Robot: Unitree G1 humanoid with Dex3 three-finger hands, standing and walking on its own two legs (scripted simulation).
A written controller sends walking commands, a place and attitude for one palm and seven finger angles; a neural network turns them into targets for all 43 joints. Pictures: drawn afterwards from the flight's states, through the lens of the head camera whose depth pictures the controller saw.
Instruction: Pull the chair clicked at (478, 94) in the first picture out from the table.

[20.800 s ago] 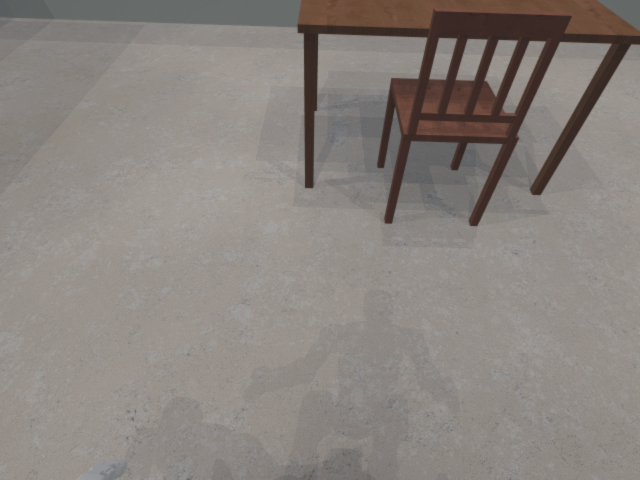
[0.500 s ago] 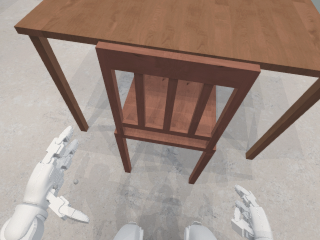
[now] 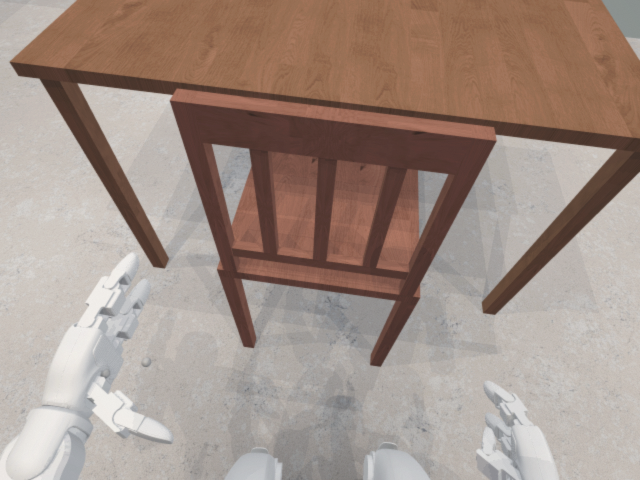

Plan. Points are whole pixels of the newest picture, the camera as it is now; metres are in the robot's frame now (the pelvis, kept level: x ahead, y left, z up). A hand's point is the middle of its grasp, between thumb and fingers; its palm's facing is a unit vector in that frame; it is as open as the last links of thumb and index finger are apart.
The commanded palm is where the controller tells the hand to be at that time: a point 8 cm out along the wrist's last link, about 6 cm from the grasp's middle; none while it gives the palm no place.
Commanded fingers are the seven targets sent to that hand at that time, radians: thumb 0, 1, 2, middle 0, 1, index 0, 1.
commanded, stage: raise the hand toward the chair's back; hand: left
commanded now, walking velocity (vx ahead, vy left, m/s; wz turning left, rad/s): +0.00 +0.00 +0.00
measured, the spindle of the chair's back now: (323, 213) +0.51 +0.01 -0.02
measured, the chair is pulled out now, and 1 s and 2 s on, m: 0.00 0.00 0.00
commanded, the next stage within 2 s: aim the fingers beside a spindle in 0.08 s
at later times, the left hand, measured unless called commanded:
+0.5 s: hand (160, 346) +0.26 +0.20 +0.03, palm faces -0.10 -0.99 -0.04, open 16.9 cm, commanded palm +0.25 +0.26 +0.03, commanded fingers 0.00 -0.50 0.30 -0.06 -0.08 -0.06 -0.08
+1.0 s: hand (171, 314) +0.31 +0.20 +0.01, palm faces -0.11 -0.99 -0.03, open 16.9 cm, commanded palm +0.30 +0.25 +0.01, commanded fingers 0.00 -0.50 0.30 -0.06 -0.08 -0.06 -0.08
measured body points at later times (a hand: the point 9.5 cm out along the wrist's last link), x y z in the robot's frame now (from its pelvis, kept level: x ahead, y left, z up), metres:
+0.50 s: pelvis +0.00 +0.00 -0.01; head +0.07 +0.01 +0.44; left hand +0.26 +0.25 +0.04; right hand +0.17 -0.25 -0.08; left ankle -0.01 +0.12 -0.66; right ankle +0.04 -0.12 -0.66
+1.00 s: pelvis -0.01 +0.00 -0.02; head +0.09 +0.01 +0.42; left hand +0.31 +0.25 +0.02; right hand +0.14 -0.26 -0.10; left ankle -0.01 +0.12 -0.66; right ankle +0.04 -0.12 -0.66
